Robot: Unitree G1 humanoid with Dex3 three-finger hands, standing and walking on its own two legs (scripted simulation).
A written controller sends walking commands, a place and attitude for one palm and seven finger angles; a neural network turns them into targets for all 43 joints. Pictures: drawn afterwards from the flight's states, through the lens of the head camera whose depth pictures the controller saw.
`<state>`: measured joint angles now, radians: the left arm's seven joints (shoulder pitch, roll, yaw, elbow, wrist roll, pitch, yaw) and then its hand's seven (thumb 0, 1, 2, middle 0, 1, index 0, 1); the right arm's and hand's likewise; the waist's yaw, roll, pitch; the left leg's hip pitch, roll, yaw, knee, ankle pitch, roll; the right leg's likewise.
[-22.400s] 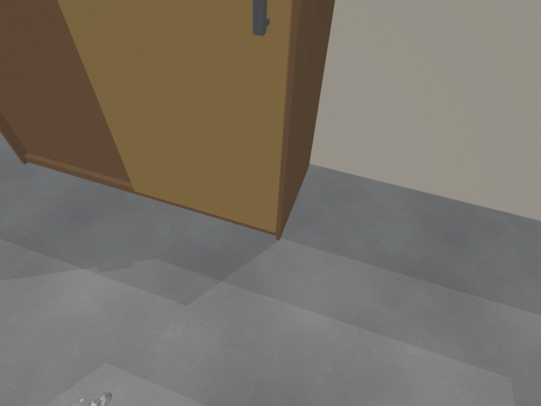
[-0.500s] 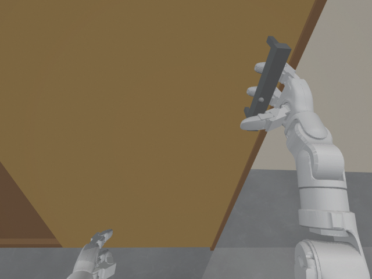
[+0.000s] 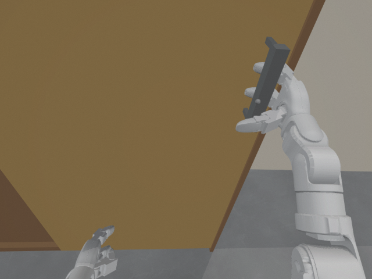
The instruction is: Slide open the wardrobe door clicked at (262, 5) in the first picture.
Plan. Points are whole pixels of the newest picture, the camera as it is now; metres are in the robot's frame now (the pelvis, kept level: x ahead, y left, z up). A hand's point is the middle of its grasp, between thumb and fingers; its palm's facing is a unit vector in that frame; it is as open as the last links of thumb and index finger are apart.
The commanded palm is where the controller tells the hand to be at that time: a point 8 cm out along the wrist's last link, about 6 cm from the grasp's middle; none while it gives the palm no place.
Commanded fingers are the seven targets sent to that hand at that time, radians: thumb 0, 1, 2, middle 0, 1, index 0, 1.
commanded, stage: slide the fingers in behind the handle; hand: right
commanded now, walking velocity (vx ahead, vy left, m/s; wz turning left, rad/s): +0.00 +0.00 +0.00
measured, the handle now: (259, 87) +0.44 -0.12 +0.25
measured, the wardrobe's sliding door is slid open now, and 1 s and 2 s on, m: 0.00 0.00 0.00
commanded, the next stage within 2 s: grip the handle and tug to test in 0.26 s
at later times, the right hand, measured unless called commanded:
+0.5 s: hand (258, 101) +0.38 -0.10 +0.25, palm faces -0.04 +1.00 -0.04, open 14.0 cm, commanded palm +0.35 -0.14 +0.25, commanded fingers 0.00 0.13 -0.46 0.34 1.25 0.34 1.25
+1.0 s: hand (259, 100) +0.38 -0.10 +0.25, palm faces -0.04 +1.00 -0.03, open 6.8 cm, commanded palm +0.35 -0.14 +0.25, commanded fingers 0.00 -0.90 -0.90 0.45 1.40 0.45 1.40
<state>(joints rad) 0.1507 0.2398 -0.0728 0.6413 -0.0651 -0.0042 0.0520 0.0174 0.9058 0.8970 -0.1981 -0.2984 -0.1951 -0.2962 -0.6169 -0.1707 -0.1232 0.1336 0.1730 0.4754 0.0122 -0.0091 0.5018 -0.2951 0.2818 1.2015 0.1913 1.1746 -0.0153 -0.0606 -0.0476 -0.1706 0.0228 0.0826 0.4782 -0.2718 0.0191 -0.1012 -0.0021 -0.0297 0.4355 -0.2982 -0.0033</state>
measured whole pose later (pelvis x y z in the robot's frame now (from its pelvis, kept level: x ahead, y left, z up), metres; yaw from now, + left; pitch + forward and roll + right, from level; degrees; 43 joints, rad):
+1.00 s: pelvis +0.00 -0.01 +0.00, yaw +1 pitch -2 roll +0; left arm 0.16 0.24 -0.07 0.63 -0.07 0.02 0.05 0.02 0.91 0.90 -0.20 -0.30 -0.19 -0.30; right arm -0.61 -0.17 -0.13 0.11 0.17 0.49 0.01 0.01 -0.59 -0.76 0.38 1.33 0.31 1.28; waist -0.01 -0.06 -0.05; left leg -0.17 0.02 0.07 0.45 -0.26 0.01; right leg -0.10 0.00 -0.04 0.42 -0.30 -0.01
